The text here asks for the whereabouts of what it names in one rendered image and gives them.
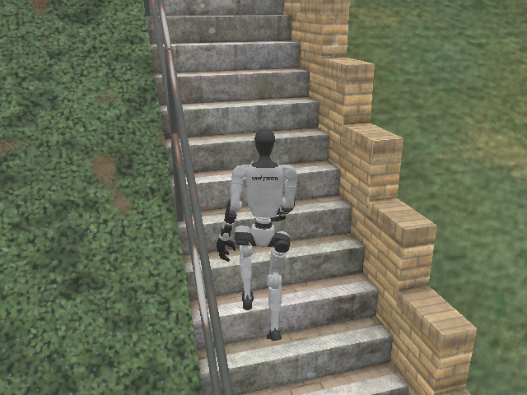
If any robot right foot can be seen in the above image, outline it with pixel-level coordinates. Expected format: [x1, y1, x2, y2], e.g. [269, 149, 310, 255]
[267, 328, 282, 341]

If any robot right upper arm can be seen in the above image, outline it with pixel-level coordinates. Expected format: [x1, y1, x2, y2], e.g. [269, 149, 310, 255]
[282, 165, 297, 208]

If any left robot forearm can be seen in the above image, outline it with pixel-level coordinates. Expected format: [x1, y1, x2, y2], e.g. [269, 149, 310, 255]
[219, 199, 237, 241]

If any right robot forearm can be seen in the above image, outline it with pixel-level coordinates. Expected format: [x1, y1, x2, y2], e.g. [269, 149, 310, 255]
[279, 199, 295, 216]

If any robot left hand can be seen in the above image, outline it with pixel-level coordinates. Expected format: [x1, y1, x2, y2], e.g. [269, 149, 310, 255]
[217, 238, 236, 262]

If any left robot shin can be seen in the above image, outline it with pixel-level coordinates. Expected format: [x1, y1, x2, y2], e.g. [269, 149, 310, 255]
[240, 245, 252, 300]

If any robot left upper arm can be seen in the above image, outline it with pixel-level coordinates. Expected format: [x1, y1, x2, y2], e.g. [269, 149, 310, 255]
[230, 165, 248, 211]

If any robot right hand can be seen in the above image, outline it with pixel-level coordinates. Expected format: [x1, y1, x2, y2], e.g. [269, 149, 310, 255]
[270, 209, 286, 221]

